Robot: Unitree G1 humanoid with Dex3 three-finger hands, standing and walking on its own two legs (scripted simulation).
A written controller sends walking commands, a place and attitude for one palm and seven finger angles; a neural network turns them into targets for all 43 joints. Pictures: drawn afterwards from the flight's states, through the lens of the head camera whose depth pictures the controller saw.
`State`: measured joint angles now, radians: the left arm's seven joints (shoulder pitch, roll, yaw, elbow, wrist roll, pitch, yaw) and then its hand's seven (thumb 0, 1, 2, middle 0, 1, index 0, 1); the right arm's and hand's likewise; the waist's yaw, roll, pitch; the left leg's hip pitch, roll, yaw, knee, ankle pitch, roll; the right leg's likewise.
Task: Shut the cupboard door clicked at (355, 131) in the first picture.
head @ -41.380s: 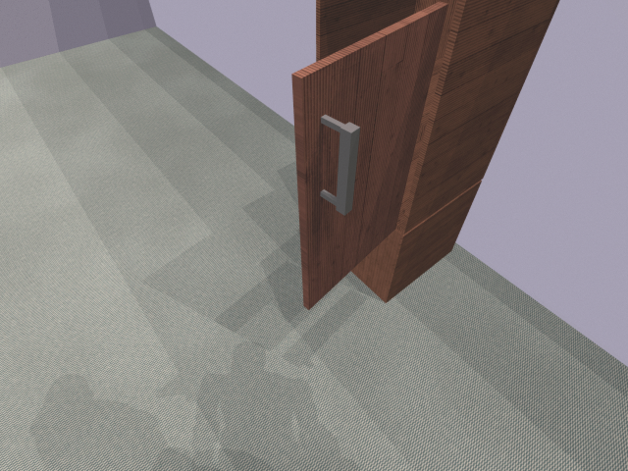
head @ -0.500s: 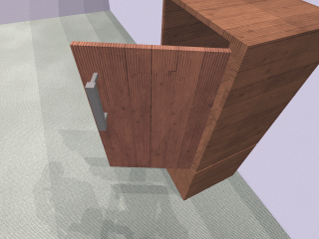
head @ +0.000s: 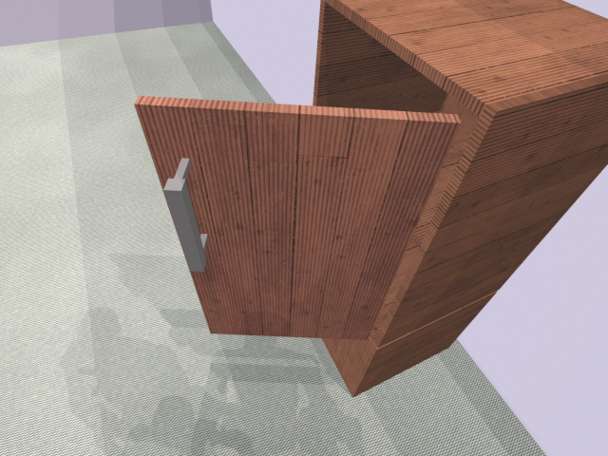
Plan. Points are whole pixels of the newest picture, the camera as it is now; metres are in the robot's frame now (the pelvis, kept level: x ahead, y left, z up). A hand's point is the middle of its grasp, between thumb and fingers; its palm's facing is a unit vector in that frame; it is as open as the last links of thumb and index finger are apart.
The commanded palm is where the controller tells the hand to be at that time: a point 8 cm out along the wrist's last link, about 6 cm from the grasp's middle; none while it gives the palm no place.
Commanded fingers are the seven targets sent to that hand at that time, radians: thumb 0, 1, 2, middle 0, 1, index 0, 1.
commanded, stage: shuffle to correct the standing spot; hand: left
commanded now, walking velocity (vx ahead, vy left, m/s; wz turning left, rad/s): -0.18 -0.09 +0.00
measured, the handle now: (191, 218) +0.39 +0.19 +0.09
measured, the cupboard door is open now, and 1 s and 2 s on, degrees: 63 63 63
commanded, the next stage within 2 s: come to a stop and stand still in 0.16 s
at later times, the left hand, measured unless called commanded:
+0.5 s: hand out of the picture -0.01 +0.12 -0.17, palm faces +0.02 -0.97 -0.24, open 7.4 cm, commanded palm none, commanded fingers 0.00 0.90 0.90 -0.20 -0.30 -0.20 -0.30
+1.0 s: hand out of the picture -0.02 +0.18 -0.18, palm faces +0.02 -0.97 -0.25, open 7.4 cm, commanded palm none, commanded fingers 0.00 0.90 0.90 -0.20 -0.30 -0.20 -0.30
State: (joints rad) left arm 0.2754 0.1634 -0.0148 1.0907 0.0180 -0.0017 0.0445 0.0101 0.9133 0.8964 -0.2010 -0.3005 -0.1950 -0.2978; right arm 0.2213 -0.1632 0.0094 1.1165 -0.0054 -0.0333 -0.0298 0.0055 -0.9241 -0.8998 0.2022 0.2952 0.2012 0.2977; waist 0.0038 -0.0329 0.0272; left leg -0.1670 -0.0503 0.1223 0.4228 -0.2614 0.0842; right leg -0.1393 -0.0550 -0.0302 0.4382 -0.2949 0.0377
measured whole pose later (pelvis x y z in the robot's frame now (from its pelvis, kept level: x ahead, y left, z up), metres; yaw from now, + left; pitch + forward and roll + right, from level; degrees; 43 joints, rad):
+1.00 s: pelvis -0.03 -0.02 -0.01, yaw +1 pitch +0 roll +0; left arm 0.31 0.20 0.00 1.00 0.03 0.00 0.05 0.01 0.91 0.90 -0.20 -0.30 -0.20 -0.30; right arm 0.21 -0.17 -0.02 0.99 -0.01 0.00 -0.01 0.00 -0.92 -0.90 0.20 0.30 0.20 0.30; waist 0.00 0.00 0.02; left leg -0.24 -0.03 0.06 0.57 -0.34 0.06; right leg -0.22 -0.06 -0.01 0.55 -0.33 0.06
